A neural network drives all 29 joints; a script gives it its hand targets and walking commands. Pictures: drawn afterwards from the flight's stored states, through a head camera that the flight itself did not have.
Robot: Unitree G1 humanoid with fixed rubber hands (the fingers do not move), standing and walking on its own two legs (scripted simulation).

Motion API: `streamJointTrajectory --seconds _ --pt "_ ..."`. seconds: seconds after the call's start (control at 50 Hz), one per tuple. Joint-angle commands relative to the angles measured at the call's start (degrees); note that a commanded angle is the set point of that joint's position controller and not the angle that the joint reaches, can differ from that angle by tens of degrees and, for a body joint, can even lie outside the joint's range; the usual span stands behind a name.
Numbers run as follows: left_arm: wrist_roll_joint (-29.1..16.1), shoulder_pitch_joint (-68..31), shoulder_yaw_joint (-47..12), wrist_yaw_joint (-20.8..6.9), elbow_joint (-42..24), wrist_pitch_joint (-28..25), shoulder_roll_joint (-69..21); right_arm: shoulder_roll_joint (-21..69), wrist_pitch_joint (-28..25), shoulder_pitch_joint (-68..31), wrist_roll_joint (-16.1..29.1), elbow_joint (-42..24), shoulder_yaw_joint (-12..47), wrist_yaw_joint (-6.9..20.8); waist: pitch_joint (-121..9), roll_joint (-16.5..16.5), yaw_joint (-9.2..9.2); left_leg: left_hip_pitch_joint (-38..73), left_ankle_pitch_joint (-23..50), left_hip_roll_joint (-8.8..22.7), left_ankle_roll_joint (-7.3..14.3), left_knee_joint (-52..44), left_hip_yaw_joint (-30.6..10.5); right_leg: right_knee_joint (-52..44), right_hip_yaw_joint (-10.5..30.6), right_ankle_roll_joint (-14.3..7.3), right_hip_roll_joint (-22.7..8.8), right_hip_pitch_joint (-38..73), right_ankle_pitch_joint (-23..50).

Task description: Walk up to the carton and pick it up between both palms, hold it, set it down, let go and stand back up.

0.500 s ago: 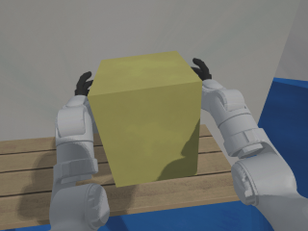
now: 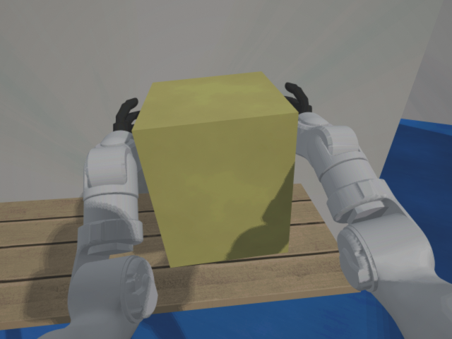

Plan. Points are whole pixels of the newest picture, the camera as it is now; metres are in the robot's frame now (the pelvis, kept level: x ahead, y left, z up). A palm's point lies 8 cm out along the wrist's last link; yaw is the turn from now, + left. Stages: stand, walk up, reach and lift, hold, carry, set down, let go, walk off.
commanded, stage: hold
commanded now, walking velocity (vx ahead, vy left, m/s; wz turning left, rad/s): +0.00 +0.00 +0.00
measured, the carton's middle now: (218, 164) +0.36 +0.01 +0.23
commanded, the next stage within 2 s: none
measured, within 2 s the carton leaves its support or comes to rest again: neither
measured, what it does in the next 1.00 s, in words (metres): stands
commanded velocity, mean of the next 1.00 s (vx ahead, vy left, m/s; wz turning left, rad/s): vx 0.00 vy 0.00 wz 0.00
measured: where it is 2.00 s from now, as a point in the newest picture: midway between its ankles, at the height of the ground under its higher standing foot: outside the picture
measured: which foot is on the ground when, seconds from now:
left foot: down 0.00-1.00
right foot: down 0.00-1.00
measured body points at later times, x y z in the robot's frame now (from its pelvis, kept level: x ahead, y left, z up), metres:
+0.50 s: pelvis +0.00 +0.00 +0.00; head -0.09 +0.02 +0.44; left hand +0.39 +0.16 +0.27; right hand +0.39 -0.14 +0.30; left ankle +0.03 +0.13 -0.75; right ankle +0.00 -0.11 -0.75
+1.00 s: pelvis +0.01 +0.00 +0.00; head -0.10 +0.02 +0.44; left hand +0.38 +0.16 +0.28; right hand +0.38 -0.14 +0.30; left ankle +0.03 +0.13 -0.75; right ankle +0.00 -0.11 -0.75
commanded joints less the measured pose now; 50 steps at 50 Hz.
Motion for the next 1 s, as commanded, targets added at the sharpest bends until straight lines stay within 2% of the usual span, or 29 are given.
streamJointTrajectory --seconds 0.0,0.08,0.14,0.24,0.26,0.3,0.32,0.34,0.36,0.38,0.46,0.48,0.52,0.58,0.62,0.7,0.72,0.76,0.8,0.88,0.9,0.92,0.98 --pt "-9.45 -54.48 -24.35 -6.57 -8.08 -4.8 -34.24 39.35 -0.17 -50.85 10.42 -17.16 13.9 7.33 -17.51 4.83 -0.13 6.97 11.93 -3.65 -1.7 -2.54 0.53 -2.94 1.5 4.19 2.68 1.49 11.17" --pt "-9.09 -53.12 -23.21 -6.73 -5.46 -4.71 -33.94 39.68 -0.38 -51.56 9.3 -18.12 13.12 7.23 -16.37 3.06 0.01 5.78 8.05 -3.87 -0.68 -3.31 0.77 -3.87 1.63 4.5 2.25 0.05 8.35" --pt "-10.61 -55.53 -25.0 -6.25 -7.79 -5.33 -34.64 40.62 -0.24 -52.49 10.18 -19.25 13.97 7.08 -19.29 4.33 -0.31 6.26 10.14 -3.94 -1.12 -2.12 0.36 -3.06 1.94 4.44 2.34 0.87 11.0" --pt "-9.66 -54.05 -22.87 -6.33 -4.96 -4.87 -33.9 39.94 0.44 -51.81 9.68 -17.26 13.3 6.99 -16.21 2.85 0.41 5.12 7.0 -3.64 -0.57 -3.42 0.4 -3.77 1.73 4.39 2.47 -0.64 7.8" --pt "-9.66 -54.99 -22.98 -6.36 -5.61 -5.07 -33.75 40.05 0.55 -51.17 9.63 -16.45 13.03 7.03 -16.5 3.47 0.12 5.15 6.66 -3.8 -0.68 -3.49 0.51 -3.76 2.07 4.46 2.23 -0.88 7.47" --pt "-10.99 -57.04 -25.12 -6.18 -7.81 -5.35 -35.38 40.06 0.33 -51.98 10.12 -17.29 12.85 7.22 -18.05 5.3 -0.99 5.67 9.6 -3.5 -1.63 -2.66 0.09 -3.29 1.89 3.93 2.66 -0.58 9.15" --pt "-10.29 -56.87 -23.82 -6.25 -6.41 -5.15 -34.41 39.38 0.87 -50.8 10.23 -15.27 12.33 7.15 -16.3 5.43 -1.05 5.59 9.19 -3.68 -1.64 -2.7 0.15 -3.5 2.05 4.13 2.3 -0.73 9.25" --pt "-10.37 -56.67 -24.57 -6.28 -8.16 -5.18 -34.82 40.02 0.64 -51.03 10.54 -17.07 13.11 7.07 -18.42 5.7 -0.89 6.08 10.13 -3.82 -1.81 -2.41 0.13 -3.17 1.94 4.33 2.4 0.18 10.61" --pt "-9.58 -55.62 -23.54 -6.39 -5.98 -4.76 -33.98 39.29 1.1 -50.7 10.38 -15.73 12.58 6.93 -15.92 5.69 -0.75 5.33 8.44 -3.98 -1.61 -2.79 0.21 -3.63 2.22 4.38 2.15 -0.51 9.1" --pt "-10.5 -56.06 -24.88 -6.4 -8.31 -5.05 -34.81 39.94 0.76 -51.11 10.7 -17.54 13.19 6.89 -18.48 5.51 -0.97 5.97 10.04 -3.82 -1.83 -2.46 0.07 -3.05 1.96 4.46 2.44 0.3 10.93" --pt "-9.57 -53.72 -23.62 -6.48 -7.38 -4.54 -33.98 39.44 1.13 -50.56 11.56 -18.45 14.6 6.49 -18.26 4.17 -0.14 6.7 11.83 -4.06 -1.64 -2.02 -0.12 -2.94 1.98 4.86 2.57 1.57 13.2" --pt "-9.66 -53.92 -23.74 -6.6 -7.43 -4.48 -33.74 38.83 1.38 -50.13 11.56 -17.81 13.94 6.4 -16.95 4.26 -0.65 6.47 11.49 -3.86 -1.88 -2.31 -0.32 -3.06 1.78 4.78 2.61 0.87 12.46" --pt "-10.51 -53.66 -25.6 -6.55 -9.84 -4.36 -35.06 39.37 1.05 -50.7 12.36 -21.21 15.08 6.18 -19.77 5.19 -0.9 7.8 14.99 -3.97 -2.39 -1.07 -0.44 -2.5 1.86 4.64 2.82 2.27 15.74" --pt "-9.3 -52.72 -23.88 -6.59 -10.0 -3.86 -33.45 38.96 2.06 -48.25 12.75 -19.05 15.63 5.98 -17.02 4.29 -0.56 8.12 14.84 -4.09 -2.08 -1.42 -0.2 -2.66 1.79 5.13 2.81 1.79 15.86" --pt "-8.97 -51.92 -24.43 -6.97 -9.73 -3.52 -33.63 38.6 1.76 -48.89 12.24 -20.33 15.13 6.02 -16.63 4.51 -0.6 7.48 13.82 -4.08 -2.12 -1.73 -0.14 -2.86 1.6 4.9 2.88 1.47 14.6" --pt "-10.99 -52.75 -27.76 -6.53 -14.19 -3.53 -35.43 39.4 1.61 -50.03 14.09 -25.47 17.29 5.48 -21.52 5.63 -1.46 10.12 19.02 -4.16 -2.92 0.46 -0.5 -1.89 1.82 4.99 3.22 3.23 20.02" --pt "-10.86 -53.42 -27.58 -6.42 -14.15 -3.44 -35.06 38.82 2.18 -48.83 13.79 -23.63 16.56 5.51 -19.27 5.89 -1.82 9.66 17.54 -4.06 -3.12 -0.09 -0.49 -2.08 1.59 4.98 3.13 2.04 17.89" --pt "-9.0 -52.39 -25.68 -6.7 -12.02 -3.12 -34.14 38.27 2.76 -46.15 12.3 -19.2 15.07 5.87 -14.22 5.2 -1.34 7.91 13.13 -3.79 -2.6 -2.15 -0.23 -2.84 1.4 4.66 3.0 0.5 13.53" --pt "-9.34 -54.13 -26.14 -7.0 -11.04 -3.26 -34.45 38.44 2.39 -48.02 11.13 -18.46 13.77 6.43 -13.2 5.53 -1.39 6.16 10.09 -3.66 -2.3 -3.01 -0.15 -3.34 1.6 4.3 2.68 -0.53 10.31" --pt "-9.94 -54.55 -25.88 -6.57 -11.64 -3.73 -34.7 40.65 1.75 -51.2 12.12 -21.64 15.78 6.6 -18.1 3.79 -0.11 7.5 14.02 -3.76 -1.82 -1.52 -0.1 -2.59 1.72 4.71 3.05 1.8 14.23" --pt "-10.11 -54.6 -26.31 -6.42 -10.89 -3.62 -34.92 39.97 1.9 -51.46 12.37 -21.4 15.75 6.41 -18.33 4.56 -0.46 7.68 14.33 -3.81 -2.07 -1.2 -0.23 -2.56 1.92 4.62 2.99 1.81 14.97" --pt "-10.16 -54.95 -25.77 -6.31 -11.67 -3.79 -34.6 40.55 1.98 -50.87 12.91 -21.32 16.24 6.38 -18.65 4.38 -0.07 7.77 14.95 -3.89 -2.03 -1.14 -0.13 -2.32 1.99 4.79 2.91 1.96 15.61" --pt "-8.46 -52.52 -23.54 -6.8 -7.78 -3.15 -33.68 38.94 2.2 -49.67 11.61 -18.63 14.39 6.41 -15.05 3.81 -0.16 6.17 11.43 -3.8 -1.54 -2.35 0.21 -3.26 2.02 4.51 2.75 1.04 12.35"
